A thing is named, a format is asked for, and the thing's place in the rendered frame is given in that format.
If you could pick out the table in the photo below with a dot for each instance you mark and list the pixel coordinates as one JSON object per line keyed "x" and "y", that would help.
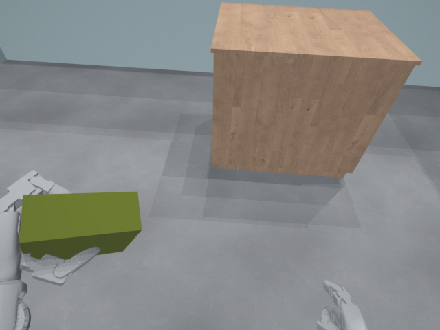
{"x": 301, "y": 90}

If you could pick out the robot left forearm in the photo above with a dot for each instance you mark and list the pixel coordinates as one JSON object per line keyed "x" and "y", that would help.
{"x": 14, "y": 313}

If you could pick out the left robot hand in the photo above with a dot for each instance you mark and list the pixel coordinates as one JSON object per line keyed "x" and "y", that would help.
{"x": 50, "y": 269}

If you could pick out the right robot hand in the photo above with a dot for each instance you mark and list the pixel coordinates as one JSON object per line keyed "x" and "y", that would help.
{"x": 349, "y": 317}

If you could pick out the sponge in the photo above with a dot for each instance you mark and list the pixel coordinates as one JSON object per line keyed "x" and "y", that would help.
{"x": 64, "y": 225}

